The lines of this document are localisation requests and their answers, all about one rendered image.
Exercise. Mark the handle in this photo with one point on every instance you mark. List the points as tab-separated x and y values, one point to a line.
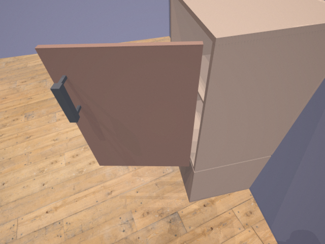
64	100

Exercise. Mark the cupboard door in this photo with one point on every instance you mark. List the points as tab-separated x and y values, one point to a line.
138	100

